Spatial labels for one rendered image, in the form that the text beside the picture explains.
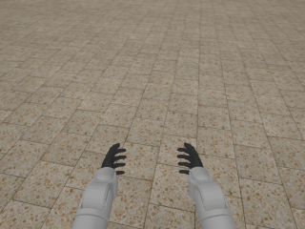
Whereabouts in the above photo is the robot right hand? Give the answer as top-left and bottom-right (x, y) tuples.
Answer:
(177, 142), (204, 175)

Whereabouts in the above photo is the left robot forearm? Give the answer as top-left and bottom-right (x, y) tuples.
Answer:
(71, 167), (118, 229)

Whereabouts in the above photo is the robot left hand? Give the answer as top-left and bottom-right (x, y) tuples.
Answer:
(101, 143), (127, 175)

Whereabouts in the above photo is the right robot forearm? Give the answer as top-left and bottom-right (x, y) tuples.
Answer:
(188, 166), (236, 229)

